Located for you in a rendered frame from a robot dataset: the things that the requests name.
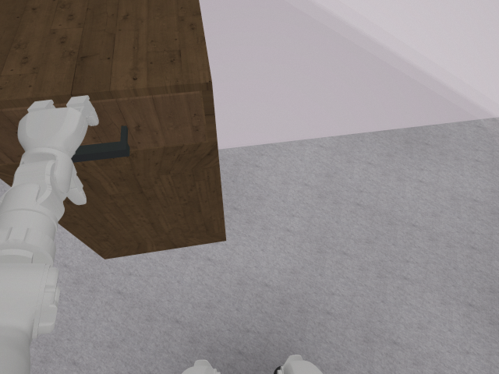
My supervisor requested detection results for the left robot forearm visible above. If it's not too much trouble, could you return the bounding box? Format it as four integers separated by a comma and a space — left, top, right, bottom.
0, 147, 73, 267

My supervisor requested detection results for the right robot shin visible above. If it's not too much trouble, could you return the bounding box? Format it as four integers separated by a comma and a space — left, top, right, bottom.
283, 355, 303, 366

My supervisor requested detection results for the left robot upper arm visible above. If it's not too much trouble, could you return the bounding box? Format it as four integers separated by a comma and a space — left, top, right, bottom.
0, 263, 61, 374

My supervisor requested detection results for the robot left hand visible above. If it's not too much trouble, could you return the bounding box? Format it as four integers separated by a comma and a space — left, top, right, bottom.
17, 95, 99, 205

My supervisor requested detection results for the robot shin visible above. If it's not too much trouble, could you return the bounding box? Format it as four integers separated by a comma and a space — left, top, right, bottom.
283, 355, 303, 366
194, 360, 212, 368

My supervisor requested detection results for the handle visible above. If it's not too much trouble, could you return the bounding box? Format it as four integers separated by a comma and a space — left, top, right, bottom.
71, 125, 130, 163

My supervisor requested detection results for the cabinet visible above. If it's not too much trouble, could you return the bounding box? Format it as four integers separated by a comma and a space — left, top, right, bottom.
0, 0, 226, 259

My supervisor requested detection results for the left robot shin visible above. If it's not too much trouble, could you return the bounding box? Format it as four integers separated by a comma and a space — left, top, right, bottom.
194, 360, 212, 368

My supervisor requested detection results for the drawer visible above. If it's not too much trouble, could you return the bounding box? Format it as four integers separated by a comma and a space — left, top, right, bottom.
0, 91, 206, 164

